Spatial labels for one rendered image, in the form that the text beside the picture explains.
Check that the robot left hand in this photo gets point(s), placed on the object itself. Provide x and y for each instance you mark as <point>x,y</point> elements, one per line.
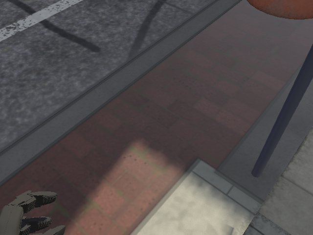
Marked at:
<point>12,221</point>

